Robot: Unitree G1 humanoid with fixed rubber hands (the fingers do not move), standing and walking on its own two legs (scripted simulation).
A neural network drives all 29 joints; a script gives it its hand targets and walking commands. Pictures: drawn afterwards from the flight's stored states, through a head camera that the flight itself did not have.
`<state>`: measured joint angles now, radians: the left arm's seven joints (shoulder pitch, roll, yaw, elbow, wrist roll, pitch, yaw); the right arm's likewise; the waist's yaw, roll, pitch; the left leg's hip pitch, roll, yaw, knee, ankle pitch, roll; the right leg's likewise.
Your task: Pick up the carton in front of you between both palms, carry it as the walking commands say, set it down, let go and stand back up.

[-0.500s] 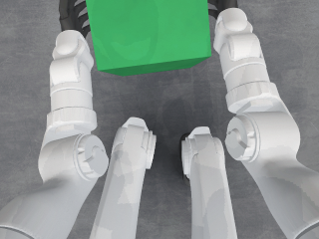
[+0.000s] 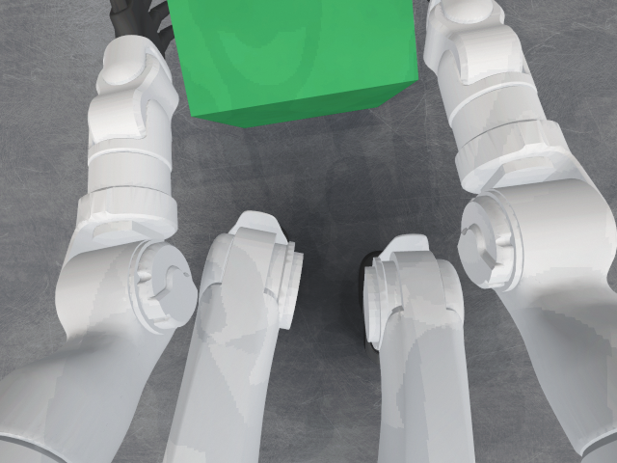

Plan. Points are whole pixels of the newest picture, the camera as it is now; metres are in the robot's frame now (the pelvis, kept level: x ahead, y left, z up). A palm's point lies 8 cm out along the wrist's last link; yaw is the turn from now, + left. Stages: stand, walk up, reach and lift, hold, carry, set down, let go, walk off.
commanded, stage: set down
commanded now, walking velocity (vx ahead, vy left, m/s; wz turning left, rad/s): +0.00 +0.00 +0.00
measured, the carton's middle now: (294, 23) +0.53 +0.08 -0.24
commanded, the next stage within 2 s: none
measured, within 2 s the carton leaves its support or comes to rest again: rests again in 0.20 s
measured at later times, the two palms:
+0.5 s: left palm (151, 51) +0.48 +0.23 -0.18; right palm out of the picture +0.55 -0.07 -0.18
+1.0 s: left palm (142, 62) +0.47 +0.25 -0.20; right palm (466, 11) +0.55 -0.10 -0.21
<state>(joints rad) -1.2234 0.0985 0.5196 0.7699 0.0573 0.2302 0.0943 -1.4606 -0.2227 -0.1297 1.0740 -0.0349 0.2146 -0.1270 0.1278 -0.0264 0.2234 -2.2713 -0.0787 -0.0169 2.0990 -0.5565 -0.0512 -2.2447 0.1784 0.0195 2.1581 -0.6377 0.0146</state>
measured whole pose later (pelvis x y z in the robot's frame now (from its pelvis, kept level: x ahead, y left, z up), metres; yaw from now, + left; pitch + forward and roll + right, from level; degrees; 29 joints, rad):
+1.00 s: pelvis -0.01 -0.01 -0.02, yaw +1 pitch +35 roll +3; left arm -1.38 0.25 0.46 1.14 -0.03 0.05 0.06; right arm -1.54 -0.38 -0.02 1.21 0.08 0.11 -0.08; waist 0.14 0.00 0.41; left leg -2.24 -0.02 0.02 2.16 -0.54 -0.04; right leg -2.23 0.11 -0.01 2.23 -0.62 -0.03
